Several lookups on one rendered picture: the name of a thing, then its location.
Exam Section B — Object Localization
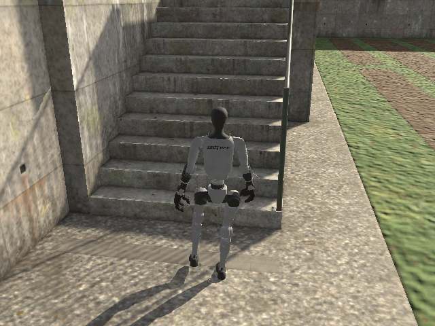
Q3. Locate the right robot forearm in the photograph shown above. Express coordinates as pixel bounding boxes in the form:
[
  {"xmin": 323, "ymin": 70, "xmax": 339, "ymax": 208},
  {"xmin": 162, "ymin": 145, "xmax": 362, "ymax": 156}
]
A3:
[{"xmin": 243, "ymin": 164, "xmax": 254, "ymax": 191}]

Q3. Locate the left robot forearm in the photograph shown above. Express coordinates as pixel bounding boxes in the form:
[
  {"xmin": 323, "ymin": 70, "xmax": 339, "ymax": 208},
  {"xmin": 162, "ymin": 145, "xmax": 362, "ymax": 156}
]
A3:
[{"xmin": 176, "ymin": 163, "xmax": 192, "ymax": 196}]

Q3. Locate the right robot hand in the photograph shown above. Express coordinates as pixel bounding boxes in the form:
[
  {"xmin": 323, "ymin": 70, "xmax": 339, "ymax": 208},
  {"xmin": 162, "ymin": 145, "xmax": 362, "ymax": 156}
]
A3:
[{"xmin": 240, "ymin": 188, "xmax": 256, "ymax": 203}]

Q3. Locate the right robot upper arm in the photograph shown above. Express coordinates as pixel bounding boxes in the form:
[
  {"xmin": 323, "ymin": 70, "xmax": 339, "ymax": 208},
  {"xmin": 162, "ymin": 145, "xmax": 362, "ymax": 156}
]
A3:
[{"xmin": 233, "ymin": 137, "xmax": 250, "ymax": 174}]

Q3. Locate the left robot hand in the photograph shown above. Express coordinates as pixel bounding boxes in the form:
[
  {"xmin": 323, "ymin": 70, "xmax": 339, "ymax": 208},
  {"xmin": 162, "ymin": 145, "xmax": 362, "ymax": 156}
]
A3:
[{"xmin": 174, "ymin": 192, "xmax": 190, "ymax": 212}]

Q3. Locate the left robot thigh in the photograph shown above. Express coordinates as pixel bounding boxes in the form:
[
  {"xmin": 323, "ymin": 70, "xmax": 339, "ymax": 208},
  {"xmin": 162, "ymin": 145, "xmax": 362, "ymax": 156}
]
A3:
[{"xmin": 194, "ymin": 187, "xmax": 208, "ymax": 224}]

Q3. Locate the robot right foot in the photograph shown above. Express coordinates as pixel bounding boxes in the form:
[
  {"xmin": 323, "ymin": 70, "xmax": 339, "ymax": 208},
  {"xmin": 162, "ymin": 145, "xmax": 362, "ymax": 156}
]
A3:
[{"xmin": 216, "ymin": 262, "xmax": 226, "ymax": 280}]

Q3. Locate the left robot upper arm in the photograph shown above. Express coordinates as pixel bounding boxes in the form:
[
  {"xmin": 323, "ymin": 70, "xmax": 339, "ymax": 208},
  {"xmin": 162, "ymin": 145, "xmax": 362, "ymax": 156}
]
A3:
[{"xmin": 186, "ymin": 136, "xmax": 205, "ymax": 174}]

